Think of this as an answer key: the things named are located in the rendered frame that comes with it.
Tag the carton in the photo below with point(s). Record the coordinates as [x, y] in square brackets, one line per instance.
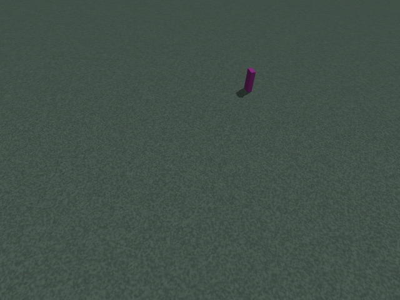
[249, 79]

